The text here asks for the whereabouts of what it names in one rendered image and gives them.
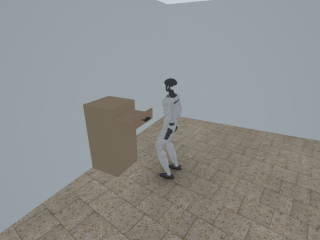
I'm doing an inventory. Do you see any right robot upper arm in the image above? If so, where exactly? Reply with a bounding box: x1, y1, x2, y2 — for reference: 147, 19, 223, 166
175, 93, 182, 113

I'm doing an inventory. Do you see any left robot hand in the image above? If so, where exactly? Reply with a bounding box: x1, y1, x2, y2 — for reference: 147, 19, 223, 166
155, 137, 164, 151

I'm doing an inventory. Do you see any cabinet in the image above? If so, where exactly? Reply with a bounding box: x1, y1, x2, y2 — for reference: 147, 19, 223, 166
83, 96, 138, 177

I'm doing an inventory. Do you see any robot head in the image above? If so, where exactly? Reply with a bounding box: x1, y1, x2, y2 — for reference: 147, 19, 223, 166
164, 78, 177, 98

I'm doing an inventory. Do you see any left robot foot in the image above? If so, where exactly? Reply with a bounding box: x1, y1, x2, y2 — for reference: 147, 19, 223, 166
159, 173, 174, 180

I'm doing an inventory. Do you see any left robot forearm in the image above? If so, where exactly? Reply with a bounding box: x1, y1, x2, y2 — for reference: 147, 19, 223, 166
159, 117, 170, 139

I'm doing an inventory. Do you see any drawer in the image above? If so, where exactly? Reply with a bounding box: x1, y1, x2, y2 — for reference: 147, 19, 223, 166
113, 108, 153, 131

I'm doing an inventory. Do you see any left robot upper arm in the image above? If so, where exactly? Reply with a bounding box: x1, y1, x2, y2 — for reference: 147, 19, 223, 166
162, 98, 172, 122

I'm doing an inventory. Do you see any right robot forearm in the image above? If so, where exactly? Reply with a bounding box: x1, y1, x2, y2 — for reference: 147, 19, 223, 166
174, 111, 182, 124

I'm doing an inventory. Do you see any handle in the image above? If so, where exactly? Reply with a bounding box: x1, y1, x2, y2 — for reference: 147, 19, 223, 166
142, 117, 151, 122

